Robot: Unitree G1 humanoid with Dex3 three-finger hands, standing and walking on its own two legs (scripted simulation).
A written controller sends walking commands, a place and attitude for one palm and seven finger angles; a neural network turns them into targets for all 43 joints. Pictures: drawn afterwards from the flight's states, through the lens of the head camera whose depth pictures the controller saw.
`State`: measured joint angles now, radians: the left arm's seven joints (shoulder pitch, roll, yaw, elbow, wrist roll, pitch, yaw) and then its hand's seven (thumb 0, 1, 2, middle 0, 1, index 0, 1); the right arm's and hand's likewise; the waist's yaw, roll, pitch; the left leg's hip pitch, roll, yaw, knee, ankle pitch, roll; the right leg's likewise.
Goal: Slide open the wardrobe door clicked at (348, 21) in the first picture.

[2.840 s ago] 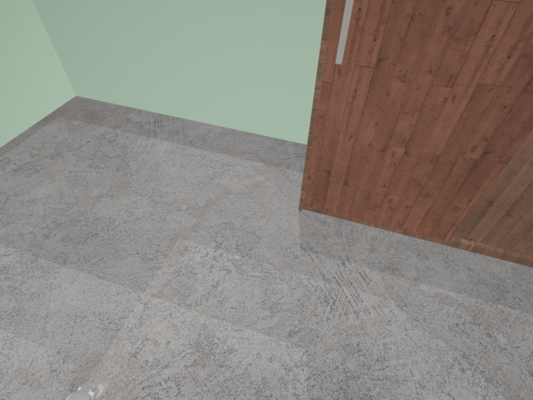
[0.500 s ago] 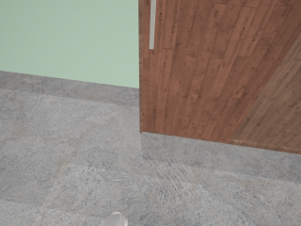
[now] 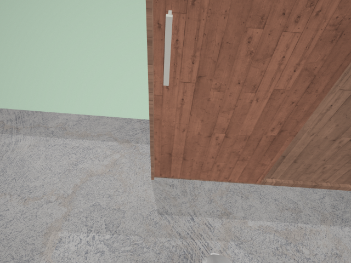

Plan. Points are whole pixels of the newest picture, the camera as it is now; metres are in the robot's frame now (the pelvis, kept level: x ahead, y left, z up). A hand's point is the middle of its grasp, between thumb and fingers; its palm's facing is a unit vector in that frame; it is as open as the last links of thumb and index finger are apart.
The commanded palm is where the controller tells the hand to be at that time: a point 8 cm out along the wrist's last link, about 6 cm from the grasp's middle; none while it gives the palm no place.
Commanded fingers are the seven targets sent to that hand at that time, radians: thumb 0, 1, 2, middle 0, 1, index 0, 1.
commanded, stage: take the last steps up to it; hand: left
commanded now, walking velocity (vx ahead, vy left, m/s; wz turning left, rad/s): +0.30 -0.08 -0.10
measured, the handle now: (167, 50) +0.71 +0.06 +0.14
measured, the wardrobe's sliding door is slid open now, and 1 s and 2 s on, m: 0.00 0.00 0.00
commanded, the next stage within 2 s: come to a stop and stand still in 0.46 s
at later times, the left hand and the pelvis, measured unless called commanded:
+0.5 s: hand (142, 238) +0.22 +0.09 -0.17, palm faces +0.04 -0.97 -0.24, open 7.1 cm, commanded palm none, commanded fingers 0.00 0.90 0.90 -0.20 -0.30 -0.20 -0.30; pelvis +0.17 -0.09 -0.01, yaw +0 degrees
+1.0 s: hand (138, 234) +0.24 +0.11 -0.19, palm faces +0.05 -0.97 -0.24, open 7.4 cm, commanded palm none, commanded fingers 0.00 0.90 0.90 -0.20 -0.30 -0.20 -0.30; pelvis +0.21 -0.09 -0.02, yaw -1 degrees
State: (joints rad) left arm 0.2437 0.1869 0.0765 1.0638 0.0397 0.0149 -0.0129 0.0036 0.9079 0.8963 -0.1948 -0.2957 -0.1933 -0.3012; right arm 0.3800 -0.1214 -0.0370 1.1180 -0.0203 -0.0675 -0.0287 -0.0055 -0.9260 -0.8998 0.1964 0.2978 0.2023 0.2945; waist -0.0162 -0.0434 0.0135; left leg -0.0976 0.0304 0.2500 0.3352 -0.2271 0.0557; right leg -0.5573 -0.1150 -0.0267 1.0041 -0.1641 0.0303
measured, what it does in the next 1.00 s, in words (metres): walks ahead: right foot, then left foot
